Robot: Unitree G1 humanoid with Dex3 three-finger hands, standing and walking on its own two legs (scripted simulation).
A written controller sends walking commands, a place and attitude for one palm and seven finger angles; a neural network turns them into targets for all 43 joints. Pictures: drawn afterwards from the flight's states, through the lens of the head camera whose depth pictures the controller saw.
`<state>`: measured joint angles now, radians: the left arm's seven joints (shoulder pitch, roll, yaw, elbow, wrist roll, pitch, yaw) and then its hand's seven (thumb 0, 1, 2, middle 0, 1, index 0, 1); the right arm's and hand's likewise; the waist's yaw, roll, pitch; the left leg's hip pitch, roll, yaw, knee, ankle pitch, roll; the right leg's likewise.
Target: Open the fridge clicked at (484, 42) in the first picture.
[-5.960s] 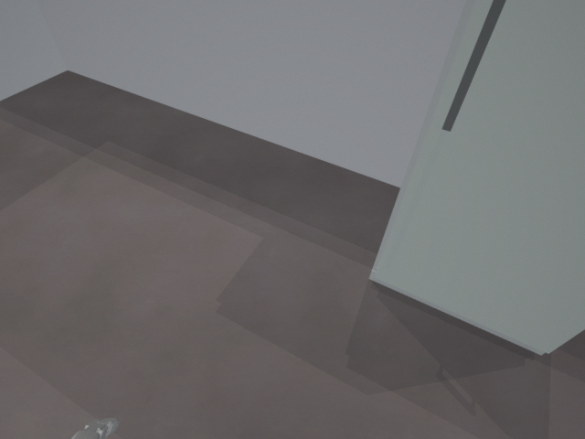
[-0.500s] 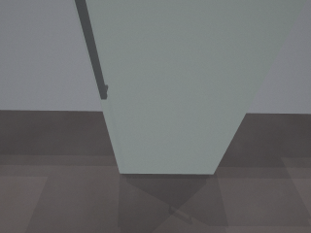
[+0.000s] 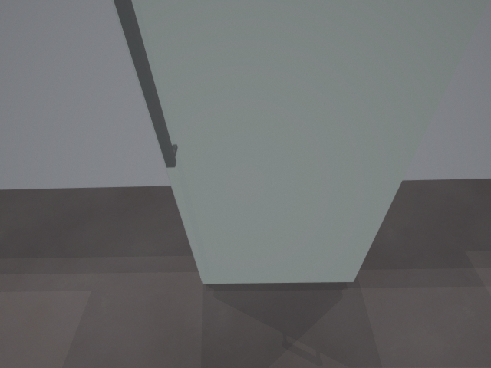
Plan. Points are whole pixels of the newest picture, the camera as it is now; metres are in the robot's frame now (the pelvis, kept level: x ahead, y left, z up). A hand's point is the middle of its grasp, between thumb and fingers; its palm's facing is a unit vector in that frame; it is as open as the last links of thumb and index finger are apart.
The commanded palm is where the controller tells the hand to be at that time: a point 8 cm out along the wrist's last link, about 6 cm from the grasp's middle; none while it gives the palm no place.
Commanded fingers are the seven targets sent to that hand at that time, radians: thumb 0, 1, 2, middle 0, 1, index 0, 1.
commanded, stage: look again from close up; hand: left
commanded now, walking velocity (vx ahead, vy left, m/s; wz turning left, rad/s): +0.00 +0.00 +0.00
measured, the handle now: (153, 87) +0.54 +0.20 +0.21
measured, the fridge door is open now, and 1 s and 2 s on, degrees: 0 0 0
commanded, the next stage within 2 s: shuffle to correct the standing spot in 0.64 s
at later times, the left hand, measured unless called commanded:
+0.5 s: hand out of the picture +0.01 +0.15 -0.17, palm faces +0.03 -0.98 -0.21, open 7.3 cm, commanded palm none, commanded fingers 0.00 0.90 0.90 -0.20 -0.30 -0.20 -0.30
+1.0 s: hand out of the picture +0.00 +0.15 -0.18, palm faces +0.11 -0.98 -0.18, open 7.4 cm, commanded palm none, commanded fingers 0.00 0.90 0.90 -0.20 -0.30 -0.20 -0.30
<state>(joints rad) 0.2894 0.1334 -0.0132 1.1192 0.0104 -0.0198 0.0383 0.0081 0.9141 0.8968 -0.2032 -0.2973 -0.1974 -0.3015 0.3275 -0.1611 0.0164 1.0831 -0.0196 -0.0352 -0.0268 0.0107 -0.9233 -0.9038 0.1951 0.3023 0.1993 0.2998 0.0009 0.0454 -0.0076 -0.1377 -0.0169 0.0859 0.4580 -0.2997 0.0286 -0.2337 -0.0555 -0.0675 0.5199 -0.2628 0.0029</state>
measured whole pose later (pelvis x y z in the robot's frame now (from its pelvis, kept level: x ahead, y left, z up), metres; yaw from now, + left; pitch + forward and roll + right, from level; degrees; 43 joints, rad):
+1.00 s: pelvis +0.02 -0.02 +0.00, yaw +2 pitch +0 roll -1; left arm 0.32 0.15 0.03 1.08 0.02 -0.01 0.02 0.01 0.91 0.90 -0.20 -0.30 -0.20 -0.30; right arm 0.34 -0.15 0.00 1.12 -0.03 -0.01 -0.01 0.00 -0.91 -0.90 0.19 0.30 0.20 0.30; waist 0.02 0.00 0.01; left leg -0.20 0.04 0.07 0.55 -0.36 0.02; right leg -0.21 -0.01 -0.12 0.51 -0.29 -0.04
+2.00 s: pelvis +0.07 +0.04 -0.01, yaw +0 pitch -3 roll +1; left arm 0.39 0.24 0.04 0.95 0.05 0.07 0.01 0.01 0.91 0.90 -0.20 -0.30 -0.20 -0.30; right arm 0.26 -0.21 -0.03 0.85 -0.04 0.02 -0.02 0.00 -0.91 -0.90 0.20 0.30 0.20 0.30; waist 0.02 0.00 -0.08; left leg -0.24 -0.01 0.09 0.59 -0.30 0.04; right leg -0.36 -0.05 -0.04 0.72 -0.32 0.00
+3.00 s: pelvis +0.05 +0.05 +0.00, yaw +0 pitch -2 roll +0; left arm 0.41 0.10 0.00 1.08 0.02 0.00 0.05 0.01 0.91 0.90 -0.20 -0.30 -0.20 -0.30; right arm 0.32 -0.14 -0.02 1.08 -0.01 -0.02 -0.02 0.00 -0.91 -0.90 0.20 0.30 0.20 0.30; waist 0.01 0.01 0.00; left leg -0.18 -0.04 0.10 0.44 -0.23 0.06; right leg -0.26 -0.04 -0.06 0.45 -0.16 0.00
